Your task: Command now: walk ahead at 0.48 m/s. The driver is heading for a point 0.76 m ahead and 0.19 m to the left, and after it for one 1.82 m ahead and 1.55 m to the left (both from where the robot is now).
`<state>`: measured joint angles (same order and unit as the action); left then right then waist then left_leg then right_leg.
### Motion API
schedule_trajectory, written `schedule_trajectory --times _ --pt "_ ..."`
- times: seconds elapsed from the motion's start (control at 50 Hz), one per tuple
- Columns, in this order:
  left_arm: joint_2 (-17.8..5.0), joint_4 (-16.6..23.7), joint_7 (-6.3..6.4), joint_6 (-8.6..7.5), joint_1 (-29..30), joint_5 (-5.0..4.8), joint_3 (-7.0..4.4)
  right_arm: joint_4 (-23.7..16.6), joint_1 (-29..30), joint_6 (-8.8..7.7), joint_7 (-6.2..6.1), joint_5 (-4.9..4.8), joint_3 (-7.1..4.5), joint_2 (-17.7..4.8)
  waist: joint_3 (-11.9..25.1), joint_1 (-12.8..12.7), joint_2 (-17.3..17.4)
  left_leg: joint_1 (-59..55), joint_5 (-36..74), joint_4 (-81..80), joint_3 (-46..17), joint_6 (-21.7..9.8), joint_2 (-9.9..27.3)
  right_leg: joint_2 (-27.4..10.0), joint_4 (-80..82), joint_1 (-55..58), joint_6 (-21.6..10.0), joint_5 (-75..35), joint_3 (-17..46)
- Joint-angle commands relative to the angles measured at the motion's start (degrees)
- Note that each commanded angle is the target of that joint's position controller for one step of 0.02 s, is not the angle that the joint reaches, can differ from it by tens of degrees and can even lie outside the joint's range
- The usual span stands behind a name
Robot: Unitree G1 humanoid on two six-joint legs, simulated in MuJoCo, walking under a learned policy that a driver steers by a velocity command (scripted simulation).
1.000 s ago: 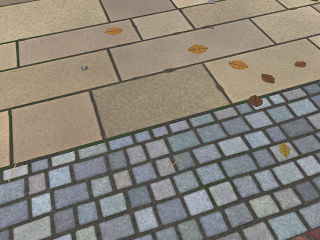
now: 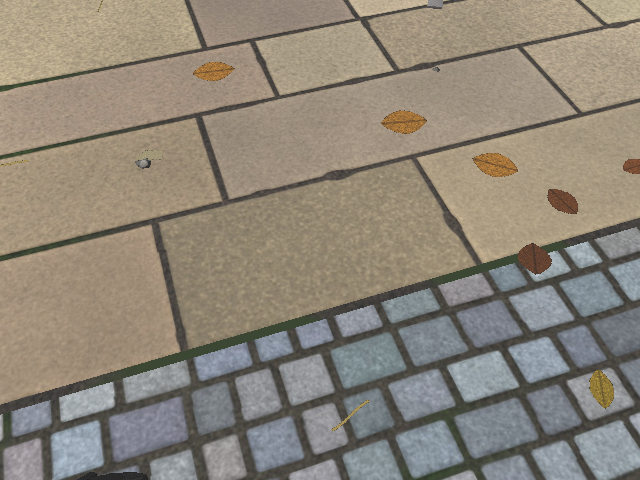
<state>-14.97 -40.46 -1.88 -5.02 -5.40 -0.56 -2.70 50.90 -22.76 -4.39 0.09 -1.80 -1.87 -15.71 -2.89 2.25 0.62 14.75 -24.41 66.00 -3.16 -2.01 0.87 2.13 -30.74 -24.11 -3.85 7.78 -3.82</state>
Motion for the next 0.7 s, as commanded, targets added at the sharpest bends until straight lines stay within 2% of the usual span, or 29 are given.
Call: schedule_trajectory --times 0.02,0.04,0.06,0.1,0.16,0.22,0.28,0.32,0.38,0.4,0.42,0.44,0.46,0.48,0.5,0.52,0.54,0.56,0.58,0.62,0.66,0.7 --pt "-5.2 0.2 0.04 -0.65 -5.8 0.81 -1.49 -6.2 3.6 -1.67 -0.27 0.42 -2.06 -7.0 4.4 -2.4 -2.7 21.8 7.7 4.6 -1.9 -0.5 6.9 -15.8 19.8 18.2 -9.9 4.0 22.5" --pt "-5.2 -0.2 -0.08 -0.97 -4.8 1.02 -1.61 -5.7 1.5 -0.93 -0.26 0.59 -1.89 -5.8 4.2 -0.9 -4.6 18.5 8.9 3.4 -2.1 0.0 7.8 -14.9 21.6 14.2 -10.4 2.2 20.4" --pt "-5.2 -0.7 -0.21 -1.44 -4.7 0.73 -1.68 -5.3 0.5 -0.26 -0.37 0.69 -1.71 -4.7 3.9 -0.1 -4.6 17.3 9.1 2.1 -1.7 0.6 8.1 -14.4 22.9 12.0 -11.0 0.3 18.4" --pt "-6.2 -2.3 -0.13 -2.16 -5.5 0.5 -1.86 -6.2 2.5 0.59 -0.7 1.09 -1.71 -4.3 1.9 0.4 -4.1 18.9 11.7 -1.8 -1.1 1.8 8.7 -13.7 24.7 9.1 -11.3 -2.6 14.6" --pt "-7.8 -4.0 0.72 -2.0 -8.4 0.39 -2.13 -8.7 9.5 0.29 -0.71 1.82 -1.58 -4.2 -0.1 -1.5 -2.9 23.5 21.6 -12.3 -0.5 3.1 9.0 -12.6 25.5 10.7 -10.8 -6.1 11.1" --pt "-9.1 -5.2 1.29 -1.37 -11.3 -0.11 -2.2 -10.5 16.2 -0.6 0.04 1.62 -0.88 -2.8 -0.8 -4.2 -2.4 21.0 30.6 -25.4 1.8 2.8 6.7 -11.0 25.1 12.2 -8.7 -7.3 7.6" --pt "-10.3 -7.3 1.42 -0.64 -15.4 -0.68 -2.35 -12.5 21.7 -1.02 1.01 0.95 -0.59 -2.7 -1.4 -6.6 -2.5 21.3 31.6 -31.6 2.4 2.4 5.3 -13.1 23.4 17.7 -8.4 -6.1 8.0" --pt "-10.5 -8.3 1.59 0.16 -16.9 -0.82 -2.42 -14.0 24.1 -1.26 1.74 0.79 -0.69 -3.5 -1.8 -7.0 -2.8 23.0 28.5 -34.3 1.9 1.3 4.7 -15.2 21.0 22.8 -7.9 -7.2 8.9" --pt "-11.5 -9.1 1.96 1.29 -16.5 -0.82 -2.75 -14.6 22.2 -1.57 2.44 0.85 -1.27 -5.3 0.1 -4.7 -4.5 19.0 21.1 -36.7 2.7 -1.0 3.0 -17.1 15.9 27.9 -6.1 -15.6 9.7" --pt "-12.0 -9.0 2.04 1.64 -15.2 -0.74 -2.79 -13.7 18.0 -1.66 2.34 0.94 -1.94 -6.5 2.8 -2.0 -4.9 12.6 20.0 -38.1 4.4 -2.2 1.2 -15.9 10.7 28.0 -5.2 -24.8 8.5" --pt "-10.9 -8.8 2.12 1.95 -14.8 -0.37 -2.31 -11.1 9.4 -1.64 1.9 1.08 -3.35 -9.1 8.5 2.2 -4.0 0.1 20.9 -38.5 5.6 -4.0 -0.2 -12.8 0.2 25.2 -3.6 -31.0 6.1" --pt "-8.1 -7.2 2.28 1.8 -15.3 0.94 -0.98 -9.2 -1.3 -1.39 1.25 1.7 -4.64 -13.5 17.8 5.8 1.8 -17.9 23.9 -36.0 -4.8 -7.7 9.5 -9.3 -17.8 14.0 -1.4 -18.2 3.2" --pt "-0.8 -7.0 1.65 0.5 -23.2 0.45 1.04 -7.9 -4.0 -1.07 1.61 1.85 -5.45 -17.3 24.5 1.6 17.6 -37.0 9.9 -42.5 -32.5 -16.5 21.4 1.6 -37.2 -9.9 2.2 19.3 3.7" --pt "-6.8 -7.8 1.34 -0.64 -19.8 -0.73 -0.17 -8.5 -4.3 -1.08 1.67 1.5 -3.85 -11.1 23.9 4.2 11.7 -36.8 3.2 -47.5 -37.9 -14.9 21.0 -0.5 -43.7 -16.4 1.4 25.0 11.6" --pt "-9.8 -5.9 1.09 -1.3 -14.1 -2.03 -1.04 -9.1 0.0 -1.14 1.5 1.55 -3.1 -9.2 15.5 3.8 8.2 -30.1 5.4 -48.4 -29.5 -12.6 19.4 -3.3 -44.6 -20.0 0.7 20.4 10.6" --pt "-9.2 -5.1 1.35 -1.5 -10.8 -1.7 -0.84 -9.8 4.2 -1.08 1.42 1.72 -2.79 -8.5 10.7 2.1 3.3 -21.9 12.5 -49.5 -22.9 -11.7 17.4 -6.3 -42.2 -18.6 0.7 15.2 8.6" --pt "-8.6 -4.7 1.52 -1.36 -9.3 -0.61 -1.0 -10.1 6.8 -1.12 1.55 2.14 -2.53 -7.4 7.1 0.4 1.5 -15.1 18.2 -51.3 -18.7 -11.8 15.8 -8.0 -39.1 -16.8 1.1 11.9 8.2" --pt "-8.0 -5.0 1.52 -0.83 -10.5 -0.38 -1.15 -10.2 8.1 -1.43 1.59 2.58 -2.26 -6.5 6.6 -1.5 3.4 -11.0 22.1 -52.7 -15.7 -11.6 14.4 -9.5 -37.0 -13.0 1.4 9.8 8.7" --pt "-7.0 -5.5 1.52 -0.18 -11.7 -0.41 -1.03 -10.0 8.7 -1.68 1.73 2.39 -2.21 -5.9 6.3 -2.4 3.8 -8.9 23.5 -54.4 -13.4 -11.8 13.2 -9.9 -35.3 -11.0 1.9 8.8 8.6" --pt "-5.5 -5.8 1.77 0.95 -11.6 -0.2 -0.79 -9.1 8.3 -2.26 1.72 1.85 -2.38 -6.3 4.9 -3.2 3.3 -6.4 26.3 -56.7 -9.3 -12.1 12.2 -10.2 -31.9 -10.9 2.9 6.9 7.7" --pt "-5.0 -4.5 1.9 1.32 -7.9 0.36 -0.63 -8.0 6.9 -2.25 1.27 1.77 -2.81 -7.7 3.0 -2.7 2.3 -6.3 28.6 -58.3 -7.0 -12.4 12.2 -10.6 -26.4 -14.2 4.1 2.3 7.5" --pt "-4.5 -3.5 1.74 1.11 -4.3 0.5 -0.49 -7.1 5.5 -1.8 0.77 1.69 -2.93 -8.1 2.0 -1.8 2.2 -7.2 28.1 -59.1 -4.3 -11.4 11.1 -10.3 -19.3 -15.3 4.6 -4.1 7.0"
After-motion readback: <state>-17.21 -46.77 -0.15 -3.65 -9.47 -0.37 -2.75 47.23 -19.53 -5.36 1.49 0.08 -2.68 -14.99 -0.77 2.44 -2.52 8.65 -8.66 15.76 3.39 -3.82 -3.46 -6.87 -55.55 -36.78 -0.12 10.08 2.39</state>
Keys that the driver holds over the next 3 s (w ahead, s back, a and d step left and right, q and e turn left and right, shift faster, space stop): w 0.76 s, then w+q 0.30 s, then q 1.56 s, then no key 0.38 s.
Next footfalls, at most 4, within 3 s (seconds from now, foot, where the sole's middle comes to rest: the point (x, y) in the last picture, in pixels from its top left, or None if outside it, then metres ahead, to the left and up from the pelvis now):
0.42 left None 0.43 0.15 -0.76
0.96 right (362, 356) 0.72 -0.09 -0.76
1.44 left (245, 312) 0.84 0.18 -0.76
1.88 right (336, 286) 0.91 -0.04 -0.76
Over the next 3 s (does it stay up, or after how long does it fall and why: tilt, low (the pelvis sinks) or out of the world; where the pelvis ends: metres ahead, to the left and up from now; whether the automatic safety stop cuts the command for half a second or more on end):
stays up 0.78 0.05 0.01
